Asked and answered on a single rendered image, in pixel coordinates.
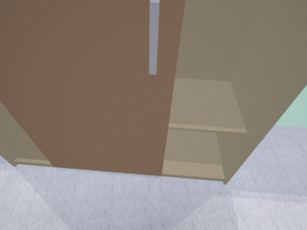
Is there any wardrobe door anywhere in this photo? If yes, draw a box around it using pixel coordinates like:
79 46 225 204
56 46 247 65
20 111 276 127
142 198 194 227
0 0 185 176
0 102 48 161

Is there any handle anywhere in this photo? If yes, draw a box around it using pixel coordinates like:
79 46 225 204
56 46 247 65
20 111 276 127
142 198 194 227
149 0 160 75

